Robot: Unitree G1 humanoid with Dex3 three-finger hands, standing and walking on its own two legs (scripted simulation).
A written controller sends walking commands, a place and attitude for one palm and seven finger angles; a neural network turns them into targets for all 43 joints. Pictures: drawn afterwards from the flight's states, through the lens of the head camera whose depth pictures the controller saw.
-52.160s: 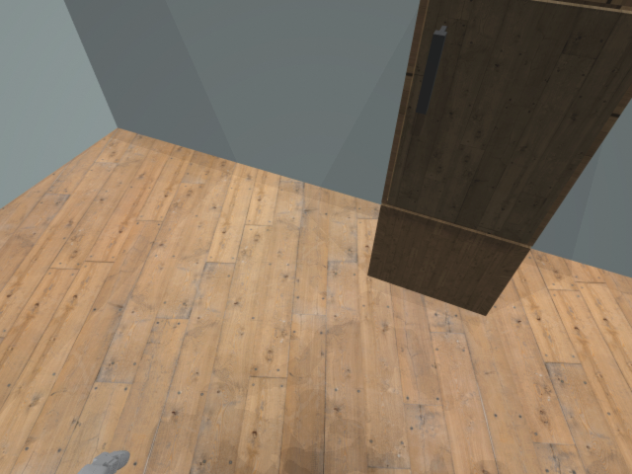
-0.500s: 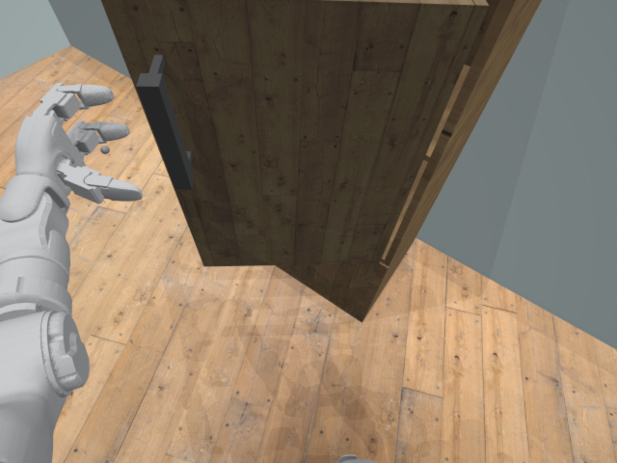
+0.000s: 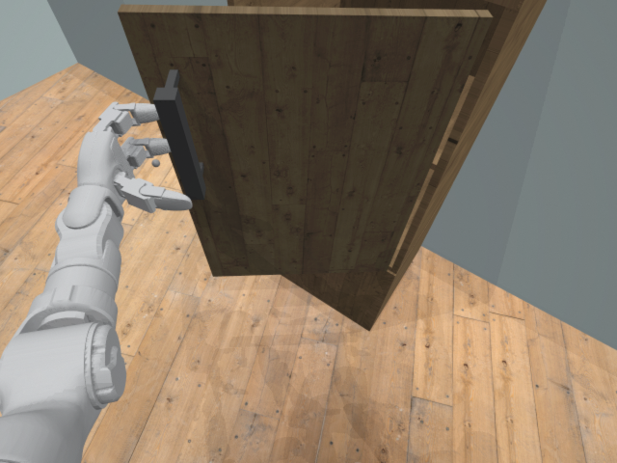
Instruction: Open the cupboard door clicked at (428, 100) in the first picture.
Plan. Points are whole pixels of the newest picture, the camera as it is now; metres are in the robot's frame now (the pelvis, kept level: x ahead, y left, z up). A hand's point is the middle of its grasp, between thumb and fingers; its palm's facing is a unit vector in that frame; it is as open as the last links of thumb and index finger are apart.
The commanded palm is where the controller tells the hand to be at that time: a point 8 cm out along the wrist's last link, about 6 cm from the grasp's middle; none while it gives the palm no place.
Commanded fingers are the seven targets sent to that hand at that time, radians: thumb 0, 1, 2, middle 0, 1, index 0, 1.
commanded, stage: slide the fingers in behind the handle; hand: left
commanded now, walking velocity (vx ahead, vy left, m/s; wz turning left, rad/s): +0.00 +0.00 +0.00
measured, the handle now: (185, 139) +0.52 +0.15 +0.12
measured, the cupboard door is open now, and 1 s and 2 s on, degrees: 37 37 38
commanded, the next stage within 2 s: close the thumb around the handle in 1.18 s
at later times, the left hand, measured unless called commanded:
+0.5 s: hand (176, 162) +0.47 +0.15 +0.13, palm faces +0.02 -1.00 +0.00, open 14.0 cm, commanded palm +0.43 +0.20 +0.12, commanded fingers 0.00 -0.50 0.30 -0.30 -1.20 -0.30 -1.20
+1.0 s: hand (187, 163) +0.46 +0.14 +0.13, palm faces +0.05 -1.00 +0.00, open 14.0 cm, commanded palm +0.43 +0.19 +0.12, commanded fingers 0.00 -0.50 0.30 -0.30 -1.20 -0.30 -1.20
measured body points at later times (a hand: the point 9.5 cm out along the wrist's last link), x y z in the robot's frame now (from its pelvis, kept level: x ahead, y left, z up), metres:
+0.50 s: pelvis -0.01 -0.02 +0.00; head +0.05 -0.02 +0.45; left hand +0.46 +0.21 +0.13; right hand +0.02 -0.28 -0.12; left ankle -0.03 +0.05 -0.71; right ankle +0.00 -0.10 -0.71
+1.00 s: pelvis -0.02 -0.03 +0.00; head +0.04 -0.03 +0.45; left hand +0.45 +0.19 +0.13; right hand +0.03 -0.29 -0.12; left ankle -0.03 +0.05 -0.71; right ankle +0.00 -0.10 -0.71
